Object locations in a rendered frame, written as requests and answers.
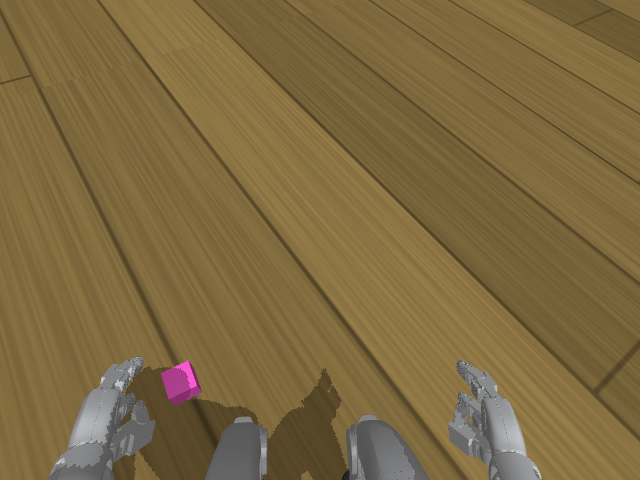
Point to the right robot hand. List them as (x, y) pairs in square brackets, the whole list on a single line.
[(495, 428)]

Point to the right robot arm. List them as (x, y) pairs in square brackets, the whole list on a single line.
[(513, 466)]

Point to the left robot arm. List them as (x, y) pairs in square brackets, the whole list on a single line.
[(84, 462)]

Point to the cube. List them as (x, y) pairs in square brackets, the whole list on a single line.
[(181, 382)]

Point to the left robot hand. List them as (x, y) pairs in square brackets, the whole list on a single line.
[(103, 408)]

